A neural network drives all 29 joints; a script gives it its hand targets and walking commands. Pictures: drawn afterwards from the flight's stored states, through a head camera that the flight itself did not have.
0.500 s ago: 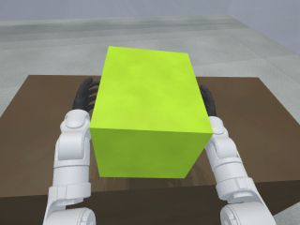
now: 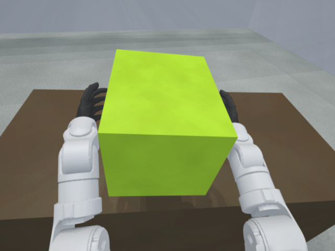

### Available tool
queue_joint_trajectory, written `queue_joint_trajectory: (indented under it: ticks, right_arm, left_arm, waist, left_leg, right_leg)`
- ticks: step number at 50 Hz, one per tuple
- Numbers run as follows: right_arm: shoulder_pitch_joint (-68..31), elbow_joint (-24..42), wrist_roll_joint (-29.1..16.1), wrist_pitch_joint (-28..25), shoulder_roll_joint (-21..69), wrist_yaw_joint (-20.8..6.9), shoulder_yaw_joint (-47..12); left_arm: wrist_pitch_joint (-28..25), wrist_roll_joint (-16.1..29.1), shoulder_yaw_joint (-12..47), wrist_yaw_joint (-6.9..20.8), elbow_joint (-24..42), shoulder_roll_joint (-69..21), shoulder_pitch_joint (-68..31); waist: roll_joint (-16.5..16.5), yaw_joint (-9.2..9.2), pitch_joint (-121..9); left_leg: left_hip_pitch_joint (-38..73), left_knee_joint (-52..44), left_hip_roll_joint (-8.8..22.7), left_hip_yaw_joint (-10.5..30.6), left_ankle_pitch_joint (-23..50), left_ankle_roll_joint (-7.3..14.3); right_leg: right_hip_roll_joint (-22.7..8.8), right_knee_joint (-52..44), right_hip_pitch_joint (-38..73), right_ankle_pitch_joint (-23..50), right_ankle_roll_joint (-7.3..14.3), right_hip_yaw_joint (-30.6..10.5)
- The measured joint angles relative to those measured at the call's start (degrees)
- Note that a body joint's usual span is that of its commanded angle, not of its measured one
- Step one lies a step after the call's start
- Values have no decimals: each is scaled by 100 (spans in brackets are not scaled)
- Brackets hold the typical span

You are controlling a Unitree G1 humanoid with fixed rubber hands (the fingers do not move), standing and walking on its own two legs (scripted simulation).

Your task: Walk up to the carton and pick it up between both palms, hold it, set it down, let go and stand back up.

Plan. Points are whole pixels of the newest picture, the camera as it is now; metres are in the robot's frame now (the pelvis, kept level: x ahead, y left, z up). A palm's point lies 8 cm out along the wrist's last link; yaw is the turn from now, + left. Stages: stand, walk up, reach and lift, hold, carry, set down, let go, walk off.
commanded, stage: hold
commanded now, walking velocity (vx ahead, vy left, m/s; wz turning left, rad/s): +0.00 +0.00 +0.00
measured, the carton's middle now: (160, 120) +0.39 +0.01 +0.14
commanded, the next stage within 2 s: none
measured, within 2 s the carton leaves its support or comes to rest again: neither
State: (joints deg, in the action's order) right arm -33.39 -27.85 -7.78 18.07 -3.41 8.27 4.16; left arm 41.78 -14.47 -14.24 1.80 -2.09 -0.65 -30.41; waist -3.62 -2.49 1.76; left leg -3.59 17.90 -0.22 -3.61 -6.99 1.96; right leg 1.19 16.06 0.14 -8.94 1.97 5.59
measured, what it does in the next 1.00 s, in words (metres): stands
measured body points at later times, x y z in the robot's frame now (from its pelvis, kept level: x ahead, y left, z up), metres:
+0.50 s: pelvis +0.01 +0.00 +0.00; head -0.03 +0.03 +0.45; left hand +0.37 +0.17 +0.18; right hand +0.37 -0.16 +0.16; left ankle +0.04 +0.10 -0.75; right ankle +0.01 -0.09 -0.75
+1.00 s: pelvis +0.00 +0.01 +0.00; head -0.04 +0.03 +0.45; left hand +0.37 +0.17 +0.18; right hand +0.37 -0.16 +0.17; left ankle +0.04 +0.10 -0.75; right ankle +0.01 -0.09 -0.75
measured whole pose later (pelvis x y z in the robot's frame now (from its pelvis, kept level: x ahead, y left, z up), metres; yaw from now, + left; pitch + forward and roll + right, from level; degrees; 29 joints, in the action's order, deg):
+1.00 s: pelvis +0.00 +0.01 +0.00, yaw -1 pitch -7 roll -1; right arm -31.2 -23.0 -9.5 19.7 -4.7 9.1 2.6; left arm 41.5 -13.7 -13.0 1.4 0.2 -0.9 -28.2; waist -2.3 -3.2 1.0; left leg -4.1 18.8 -0.3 -4.4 -7.9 2.3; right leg 1.1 16.0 -0.2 -9.0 1.4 4.7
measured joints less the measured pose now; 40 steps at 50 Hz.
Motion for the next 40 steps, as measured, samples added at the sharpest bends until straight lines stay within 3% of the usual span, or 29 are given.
queue_joint_trajectory:
  ticks: [10,17,27,40]
  right_arm:
    - [-95,-95,138,-105,24,-31,146]
    - [134,271,-62,-56,-55,107,-99]
    - [272,472,-168,108,-62,190,-205]
    - [134,408,-128,223,-66,74,-92]
  left_arm:
    - [-108,19,-12,18,-263,48,-258]
    - [-244,109,50,29,-26,44,70]
    - [-144,168,59,42,117,47,234]
    - [-12,82,70,-24,158,-2,180]
  waist:
    - [13,20,33]
    - [68,-85,-11]
    - [80,-57,-67]
    - [72,-76,-106]
  left_leg:
    - [-105,-5,9,-12,41,1]
    - [-76,79,9,19,-52,-8]
    - [-26,54,-12,-18,-84,20]
    - [-18,47,-28,-34,-85,40]
  right_leg:
    - [6,34,-129,24,7,-11]
    - [8,7,-38,-16,-11,15]
    - [-13,-7,-4,-37,-42,-25]
    - [-28,-30,8,-22,-59,-42]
